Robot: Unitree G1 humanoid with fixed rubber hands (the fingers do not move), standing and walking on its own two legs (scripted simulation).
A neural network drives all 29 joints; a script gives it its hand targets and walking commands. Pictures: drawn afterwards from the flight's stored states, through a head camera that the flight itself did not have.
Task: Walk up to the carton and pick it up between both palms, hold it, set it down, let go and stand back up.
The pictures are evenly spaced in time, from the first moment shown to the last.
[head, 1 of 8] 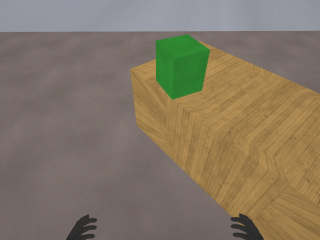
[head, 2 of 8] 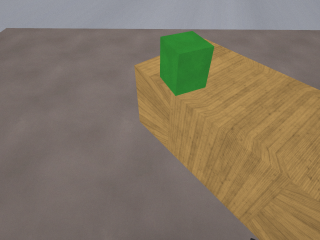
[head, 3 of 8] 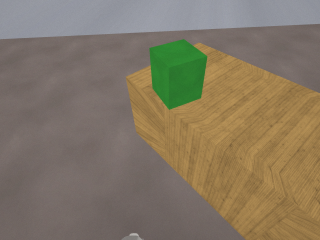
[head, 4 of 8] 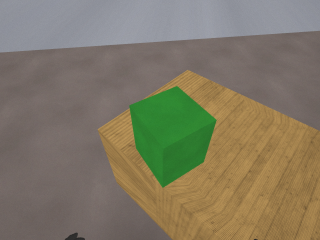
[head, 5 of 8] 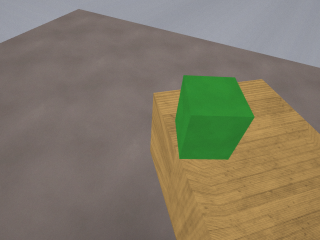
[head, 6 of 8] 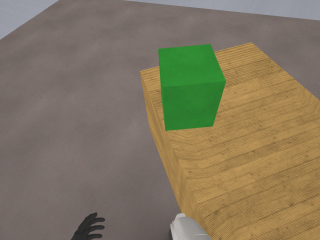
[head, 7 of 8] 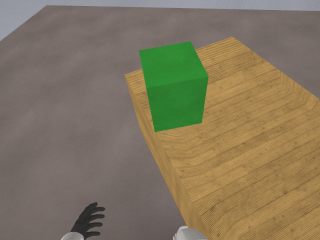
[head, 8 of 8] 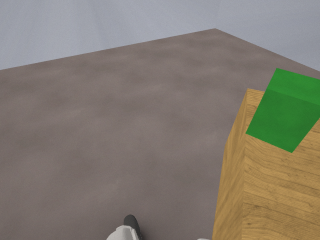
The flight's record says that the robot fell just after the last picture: yes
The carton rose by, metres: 0.00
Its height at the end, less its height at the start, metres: +0.00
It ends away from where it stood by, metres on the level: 0.00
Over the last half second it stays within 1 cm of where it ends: yes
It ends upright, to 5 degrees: yes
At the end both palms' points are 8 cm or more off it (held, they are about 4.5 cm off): yes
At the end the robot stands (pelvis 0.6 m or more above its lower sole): yes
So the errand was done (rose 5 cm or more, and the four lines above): no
